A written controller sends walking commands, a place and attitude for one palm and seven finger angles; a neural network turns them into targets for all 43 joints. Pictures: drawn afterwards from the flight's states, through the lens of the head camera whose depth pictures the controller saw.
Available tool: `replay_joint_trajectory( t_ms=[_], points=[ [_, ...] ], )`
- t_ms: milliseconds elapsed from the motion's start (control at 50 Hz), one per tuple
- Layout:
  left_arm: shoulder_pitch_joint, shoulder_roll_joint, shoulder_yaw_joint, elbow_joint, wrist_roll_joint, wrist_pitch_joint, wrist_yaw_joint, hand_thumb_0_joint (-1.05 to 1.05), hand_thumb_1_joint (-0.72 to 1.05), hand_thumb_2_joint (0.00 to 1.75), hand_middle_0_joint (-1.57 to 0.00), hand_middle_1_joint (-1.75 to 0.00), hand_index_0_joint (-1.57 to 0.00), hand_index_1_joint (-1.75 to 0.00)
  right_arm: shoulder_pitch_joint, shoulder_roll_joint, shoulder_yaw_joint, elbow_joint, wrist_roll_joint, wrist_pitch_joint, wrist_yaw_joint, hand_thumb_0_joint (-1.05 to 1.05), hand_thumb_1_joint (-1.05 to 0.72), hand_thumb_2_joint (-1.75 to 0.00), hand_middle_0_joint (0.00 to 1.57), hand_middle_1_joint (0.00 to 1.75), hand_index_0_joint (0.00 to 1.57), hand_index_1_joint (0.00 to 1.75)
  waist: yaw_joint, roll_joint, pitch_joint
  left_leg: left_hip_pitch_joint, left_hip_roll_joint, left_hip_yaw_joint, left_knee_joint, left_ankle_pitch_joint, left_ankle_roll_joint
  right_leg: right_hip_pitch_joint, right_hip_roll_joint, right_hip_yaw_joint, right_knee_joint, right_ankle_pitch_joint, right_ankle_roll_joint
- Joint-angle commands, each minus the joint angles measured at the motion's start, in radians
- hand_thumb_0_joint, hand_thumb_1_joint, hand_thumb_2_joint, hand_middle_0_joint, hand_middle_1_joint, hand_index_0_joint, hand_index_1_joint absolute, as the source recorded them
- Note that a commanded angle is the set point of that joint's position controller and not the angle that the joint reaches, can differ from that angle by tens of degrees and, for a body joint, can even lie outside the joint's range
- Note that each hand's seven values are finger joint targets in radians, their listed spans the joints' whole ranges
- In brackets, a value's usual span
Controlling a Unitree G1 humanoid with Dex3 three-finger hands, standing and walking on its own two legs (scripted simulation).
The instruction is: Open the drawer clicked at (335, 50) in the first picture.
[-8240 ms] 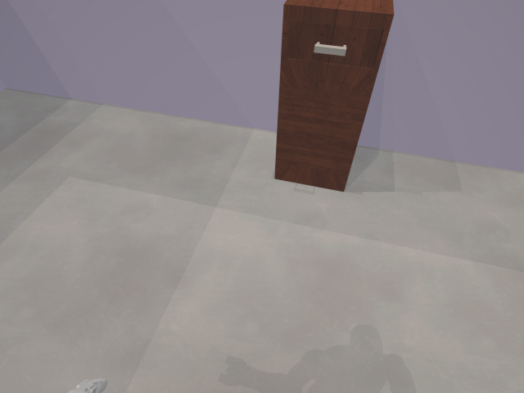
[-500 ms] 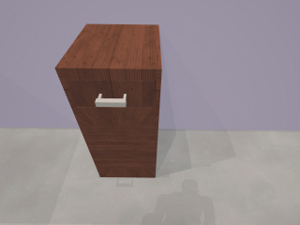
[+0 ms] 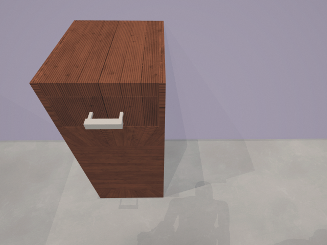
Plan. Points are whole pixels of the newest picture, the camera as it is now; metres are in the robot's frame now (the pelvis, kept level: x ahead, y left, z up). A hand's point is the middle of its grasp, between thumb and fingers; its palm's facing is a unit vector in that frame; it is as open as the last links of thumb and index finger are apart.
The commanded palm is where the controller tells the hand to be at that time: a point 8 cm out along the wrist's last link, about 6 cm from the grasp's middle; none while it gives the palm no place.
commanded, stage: come to a stop and stand still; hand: left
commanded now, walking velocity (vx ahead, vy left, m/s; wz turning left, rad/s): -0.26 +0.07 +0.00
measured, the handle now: (105, 119) +0.48 +0.22 +0.00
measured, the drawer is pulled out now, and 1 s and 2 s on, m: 0.00 0.00 0.00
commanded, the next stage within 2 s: look again from close up in 1.38 s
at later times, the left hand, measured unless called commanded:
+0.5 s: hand out of the picture +0.00 +0.23 -0.18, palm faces +0.09 -0.99 -0.15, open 7.4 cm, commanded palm none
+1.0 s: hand out of the picture -0.05 +0.18 -0.17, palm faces +0.01 -0.98 -0.21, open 7.3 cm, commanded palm none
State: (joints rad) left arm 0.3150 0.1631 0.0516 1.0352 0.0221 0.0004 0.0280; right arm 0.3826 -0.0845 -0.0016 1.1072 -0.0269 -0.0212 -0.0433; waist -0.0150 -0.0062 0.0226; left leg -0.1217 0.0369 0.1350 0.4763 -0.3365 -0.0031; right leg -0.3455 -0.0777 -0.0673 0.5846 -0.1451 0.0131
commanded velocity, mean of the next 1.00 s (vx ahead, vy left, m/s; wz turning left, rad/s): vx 0.00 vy -0.04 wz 0.00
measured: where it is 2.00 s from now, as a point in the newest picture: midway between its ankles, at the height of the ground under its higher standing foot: outside the picture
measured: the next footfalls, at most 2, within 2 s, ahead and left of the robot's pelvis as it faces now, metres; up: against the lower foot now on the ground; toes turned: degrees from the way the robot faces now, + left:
left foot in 0.32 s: +0.01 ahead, +0.11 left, +0.00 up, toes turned +2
right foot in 0.96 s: -0.03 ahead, -0.13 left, +0.00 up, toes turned -2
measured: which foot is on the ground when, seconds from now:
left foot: down 0.00-0.04, up 0.06-0.30, down 0.32-1.00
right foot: down 0.00-0.34, up 0.36-0.94, down 0.96-1.00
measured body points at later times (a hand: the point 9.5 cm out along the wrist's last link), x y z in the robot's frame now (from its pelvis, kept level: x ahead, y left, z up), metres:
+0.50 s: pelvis -0.03 +0.05 +0.01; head -0.03 +0.08 +0.46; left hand -0.01 +0.28 -0.16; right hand +0.02 -0.18 -0.13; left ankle -0.03 +0.11 -0.73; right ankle -0.04 -0.11 -0.68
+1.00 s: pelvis -0.06 +0.00 +0.00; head -0.06 +0.00 +0.45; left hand -0.05 +0.23 -0.15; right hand -0.15 -0.20 -0.16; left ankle -0.03 +0.11 -0.73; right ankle -0.07 -0.13 -0.74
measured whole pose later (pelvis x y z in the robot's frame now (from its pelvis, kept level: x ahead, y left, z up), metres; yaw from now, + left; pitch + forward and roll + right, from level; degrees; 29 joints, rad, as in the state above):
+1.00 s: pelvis -0.06 +0.00 +0.00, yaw +0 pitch -1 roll +1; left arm 0.28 0.14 0.03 1.10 0.02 0.03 0.04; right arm 0.39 -0.12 -0.02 1.20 -0.02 0.03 -0.03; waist -0.04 0.01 0.00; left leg -0.24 0.01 0.12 0.45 -0.19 0.03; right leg -0.18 -0.04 -0.02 0.46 -0.27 0.01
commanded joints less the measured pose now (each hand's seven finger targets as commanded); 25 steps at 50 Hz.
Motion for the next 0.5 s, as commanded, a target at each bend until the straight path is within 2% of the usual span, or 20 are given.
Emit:
replay_joint_trajectory(
  t_ms=[0, 20, 40, 60, 80, 100, 140, 180, 220, 240, 260, 280, 300, 320, 340, 360, 380, 400, 440, 480],
  points=[
    [0.138, 0.108, 0.012, -0.011, -0.002, -0.017, 0.015, 0.00, 0.90, 0.90, -0.20, -0.30, -0.20, -0.30, 0.081, -0.097, -0.049, -0.031, 0.024, 0.012, -0.004, 0.00, -0.90, -0.90, 0.20, 0.30, 0.20, 0.30, 0.015, -0.093, -0.025, -0.221, 0.028, -0.034, 0.117, 0.090, 0.008, 0.294, -0.197, 0.165, -0.064, 0.809, -0.090],
    [0.134, 0.137, 0.016, -0.015, -0.004, -0.016, 0.017, 0.00, 0.90, 0.90, -0.20, -0.30, -0.20, -0.30, 0.085, -0.075, -0.054, -0.031, 0.027, 0.023, -0.002, 0.00, -0.90, -0.90, 0.20, 0.30, 0.20, 0.30, 0.012, -0.134, -0.049, -0.222, -0.006, -0.025, 0.219, -0.089, -0.002, 0.308, -0.259, 0.174, -0.092, 0.960, -0.137],
    [0.127, 0.140, 0.019, -0.013, -0.003, -0.019, 0.023, 0.00, 0.90, 0.90, -0.20, -0.30, -0.20, -0.30, 0.066, -0.072, -0.058, -0.036, 0.030, 0.038, -0.005, 0.00, -0.90, -0.90, 0.20, 0.30, 0.20, 0.30, 0.020, -0.203, -0.085, -0.225, -0.013, -0.034, 0.358, -0.224, -0.008, 0.312, -0.287, 0.206, -0.121, 1.014, -0.178],
    [0.111, 0.137, 0.024, -0.020, 0.000, -0.017, 0.029, 0.00, 0.90, 0.90, -0.20, -0.30, -0.20, -0.30, 0.023, -0.079, -0.058, -0.047, 0.028, 0.044, -0.004, 0.00, -0.90, -0.90, 0.20, 0.30, 0.20, 0.30, 0.040, -0.233, -0.096, -0.259, -0.012, -0.080, 0.462, -0.272, -0.006, 0.314, -0.298, 0.225, -0.127, 1.018, -0.205],
    [0.085, 0.130, 0.025, -0.030, 0.002, -0.014, 0.034, 0.00, 0.90, 0.90, -0.20, -0.30, -0.20, -0.30, -0.008, -0.087, -0.060, -0.059, 0.027, 0.048, -0.001, 0.00, -0.90, -0.90, 0.20, 0.30, 0.20, 0.30, 0.047, -0.247, -0.093, -0.294, -0.014, -0.113, 0.523, -0.276, -0.008, 0.311, -0.300, 0.218, -0.133, 0.988, -0.217],
    [0.052, 0.131, 0.027, -0.042, 0.004, -0.009, 0.036, 0.00, 0.90, 0.90, -0.20, -0.30, -0.20, -0.30, -0.031, -0.095, -0.065, -0.065, 0.027, 0.054, 0.003, 0.00, -0.90, -0.90, 0.20, 0.30, 0.20, 0.30, 0.044, -0.226, -0.081, -0.311, -0.018, -0.124, 0.554, -0.260, -0.012, 0.301, -0.291, 0.200, -0.143, 0.918, -0.220],
    [-0.014, 0.142, 0.039, -0.072, 0.008, 0.002, 0.041, 0.00, 0.90, 0.90, -0.20, -0.30, -0.20, -0.30, -0.043, -0.098, -0.068, -0.069, 0.027, 0.060, 0.014, 0.00, -0.90, -0.90, 0.20, 0.30, 0.20, 0.30, 0.032, -0.160, -0.098, -0.296, -0.015, -0.126, 0.515, -0.232, -0.019, 0.280, -0.281, 0.168, -0.157, 0.743, -0.218],
    [-0.061, 0.153, 0.045, -0.096, 0.011, 0.010, 0.038, 0.00, 0.90, 0.90, -0.20, -0.30, -0.20, -0.30, -0.059, -0.092, -0.067, -0.081, 0.021, 0.068, 0.023, 0.00, -0.90, -0.90, 0.20, 0.30, 0.20, 0.30, 0.022, -0.169, -0.078, -0.251, -0.017, -0.108, 0.454, -0.172, -0.025, 0.189, -0.257, 0.144, -0.186, 0.566, -0.198],
    [-0.089, 0.162, 0.049, -0.106, 0.013, 0.015, 0.034, 0.00, 0.90, 0.90, -0.20, -0.30, -0.20, -0.30, -0.045, -0.097, -0.065, -0.087, 0.018, 0.065, 0.026, 0.00, -0.90, -0.90, 0.20, 0.30, 0.20, 0.30, 0.011, -0.186, -0.076, -0.200, -0.012, -0.102, 0.332, -0.126, -0.021, 0.140, -0.245, 0.151, -0.193, 0.397, -0.184],
    [-0.110, 0.162, 0.050, -0.113, 0.016, 0.019, 0.033, 0.00, 0.90, 0.90, -0.20, -0.30, -0.20, -0.30, -0.013, -0.095, -0.066, -0.082, 0.018, 0.060, 0.026, 0.00, -0.90, -0.90, 0.20, 0.30, 0.20, 0.30, -0.006, -0.169, -0.074, -0.147, -0.015, -0.087, 0.233, -0.074, -0.020, 0.105, -0.229, 0.142, -0.178, 0.291, -0.164],
    [-0.126, 0.159, 0.049, -0.119, 0.011, 0.024, 0.029, 0.00, 0.90, 0.90, -0.20, -0.30, -0.20, -0.30, 0.025, -0.098, -0.064, -0.074, 0.016, 0.055, 0.026, 0.00, -0.90, -0.90, 0.20, 0.30, 0.20, 0.30, -0.026, -0.149, -0.073, -0.056, -0.022, -0.070, 0.102, 0.031, -0.016, 0.041, -0.199, 0.136, -0.153, 0.162, -0.131],
    [-0.124, 0.138, 0.043, -0.123, 0.005, 0.032, 0.024, 0.00, 0.90, 0.90, -0.20, -0.30, -0.20, -0.30, 0.056, -0.115, -0.063, -0.067, 0.015, 0.047, 0.026, 0.00, -0.90, -0.90, 0.20, 0.30, 0.20, 0.30, -0.040, -0.070, -0.065, 0.021, -0.011, -0.075, -0.015, 0.122, -0.011, -0.022, -0.144, 0.103, -0.097, -0.007, -0.092],
    [-0.096, 0.075, 0.029, -0.132, -0.005, 0.042, 0.019, 0.00, 0.90, 0.90, -0.20, -0.30, -0.20, -0.30, 0.045, -0.184, -0.072, -0.079, 0.005, 0.036, 0.024, 0.00, -0.90, -0.90, 0.20, 0.30, 0.20, 0.30, -0.034, 0.186, -0.021, -0.003, 0.140, -0.288, -0.157, 0.063, 0.029, -0.141, -0.031, 0.043, 0.057, -0.247, -0.037],
    [-0.107, 0.028, 0.018, -0.142, -0.007, 0.050, 0.017, 0.00, 0.90, 0.90, -0.20, -0.30, -0.20, -0.30, -0.010, -0.259, -0.083, -0.116, -0.005, 0.036, 0.020, 0.00, -0.90, -0.90, 0.20, 0.30, 0.20, 0.30, -0.034, 0.371, 0.057, -0.213, 0.294, -0.481, -0.326, -0.030, 0.091, -0.144, 0.063, 0.023, 0.228, -0.408, 0.004],
    [-0.089, 0.050, 0.018, -0.137, -0.002, 0.052, 0.014, 0.00, 0.90, 0.90, -0.20, -0.30, -0.20, -0.30, -0.100, -0.262, -0.074, -0.146, -0.009, 0.038, 0.021, 0.00, -0.90, -0.90, 0.20, 0.30, 0.20, 0.30, -0.001, 0.285, 0.078, -0.343, 0.320, -0.485, -0.360, -0.184, 0.137, -0.057, 0.019, 0.112, 0.301, -0.346, -0.007],
    [-0.076, 0.057, 0.020, -0.101, 0.007, 0.055, 0.008, 0.00, 0.90, 0.90, -0.20, -0.30, -0.20, -0.30, -0.155, -0.222, -0.059, -0.145, -0.010, 0.027, 0.014, 0.00, -0.90, -0.90, 0.20, 0.30, 0.20, 0.30, 0.017, 0.258, 0.080, -0.351, 0.262, -0.442, -0.397, -0.242, 0.105, -0.026, 0.020, 0.136, 0.330, -0.276, -0.006],
    [-0.052, 0.062, 0.022, -0.075, 0.011, 0.051, -0.001, 0.00, 0.90, 0.90, -0.20, -0.30, -0.20, -0.30, -0.179, -0.209, -0.052, -0.143, -0.011, 0.022, 0.008, 0.00, -0.90, -0.90, 0.20, 0.30, 0.20, 0.30, 0.032, 0.193, 0.089, -0.306, 0.230, -0.412, -0.377, -0.234, 0.087, -0.048, 0.032, 0.131, 0.371, -0.221, -0.001],
    [-0.019, 0.058, 0.018, -0.056, 0.011, 0.044, -0.009, 0.00, 0.90, 0.90, -0.20, -0.30, -0.20, -0.30, -0.171, -0.203, -0.046, -0.144, -0.008, 0.015, 0.003, 0.00, -0.90, -0.90, 0.20, 0.30, 0.20, 0.30, 0.033, 0.137, 0.081, -0.221, 0.217, -0.375, -0.354, -0.176, 0.083, -0.096, 0.038, 0.123, 0.395, -0.183, 0.006],
    [-0.006, 0.060, 0.012, -0.032, 0.012, 0.032, -0.017, 0.00, 0.90, 0.90, -0.20, -0.30, -0.20, -0.30, -0.109, -0.196, -0.044, -0.122, 0.000, 0.002, -0.006, 0.00, -0.90, -0.90, 0.20, 0.30, 0.20, 0.30, 0.014, 0.064, 0.055, -0.052, 0.210, -0.328, -0.326, 0.001, 0.070, -0.178, 0.036, 0.121, 0.395, -0.134, 0.020],
    [-0.008, 0.064, 0.013, -0.035, 0.012, 0.032, -0.018, 0.00, 0.90, 0.90, -0.20, -0.30, -0.20, -0.30, -0.033, -0.209, -0.047, -0.099, 0.002, -0.003, -0.015, 0.00, -0.90, -0.90, 0.20, 0.30, 0.20, 0.30, -0.013, 0.048, 0.032, 0.052, 0.237, -0.318, -0.303, 0.157, 0.062, -0.212, 0.041, 0.128, 0.410, -0.131, 0.032]
  ],
)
